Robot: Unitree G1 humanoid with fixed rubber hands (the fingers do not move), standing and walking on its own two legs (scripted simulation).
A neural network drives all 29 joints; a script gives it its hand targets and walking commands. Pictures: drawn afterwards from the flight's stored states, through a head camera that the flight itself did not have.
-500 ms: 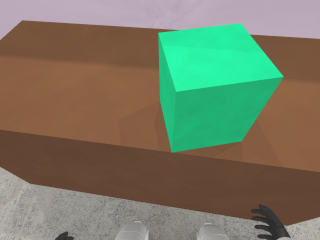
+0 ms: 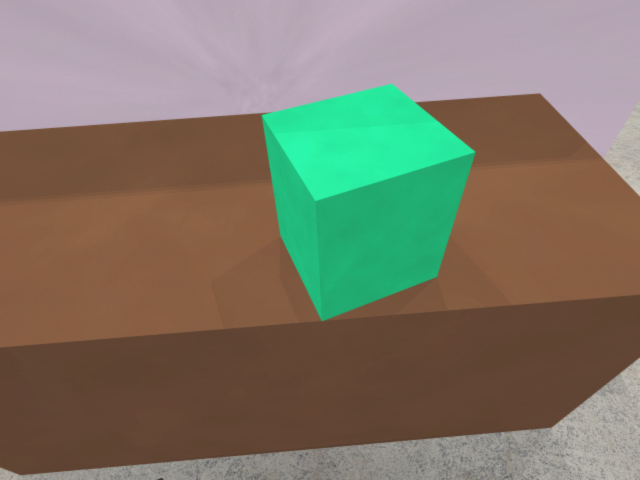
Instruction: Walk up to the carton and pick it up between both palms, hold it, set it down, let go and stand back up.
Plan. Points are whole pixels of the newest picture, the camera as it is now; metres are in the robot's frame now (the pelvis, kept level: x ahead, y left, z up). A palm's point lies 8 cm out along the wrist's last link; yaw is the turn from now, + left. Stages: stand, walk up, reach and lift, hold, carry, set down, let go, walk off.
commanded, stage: walk up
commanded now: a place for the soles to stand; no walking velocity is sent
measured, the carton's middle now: (356, 203) +0.49 -0.04 +0.07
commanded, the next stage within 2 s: none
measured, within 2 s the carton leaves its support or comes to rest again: neither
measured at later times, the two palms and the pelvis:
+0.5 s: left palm out of the picture +0.12 +0.24 -0.09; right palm out of the picture +0.11 -0.26 -0.09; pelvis +0.03 -0.01 +0.01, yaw -3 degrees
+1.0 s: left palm (165, 464) +0.17 +0.23 -0.09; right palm out of the picture +0.11 -0.27 -0.10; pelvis +0.05 -0.01 +0.01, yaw -4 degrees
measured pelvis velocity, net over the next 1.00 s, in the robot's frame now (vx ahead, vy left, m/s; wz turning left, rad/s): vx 0.05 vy -0.01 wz -0.08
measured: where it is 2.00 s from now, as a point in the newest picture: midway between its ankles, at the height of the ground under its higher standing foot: outside the picture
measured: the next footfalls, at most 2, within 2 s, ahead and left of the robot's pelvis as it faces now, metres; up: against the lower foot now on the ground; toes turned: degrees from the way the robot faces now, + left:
right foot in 1.42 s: +0.18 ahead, -0.17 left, +0.00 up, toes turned +3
left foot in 1.82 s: +0.19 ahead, +0.07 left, +0.00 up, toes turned +2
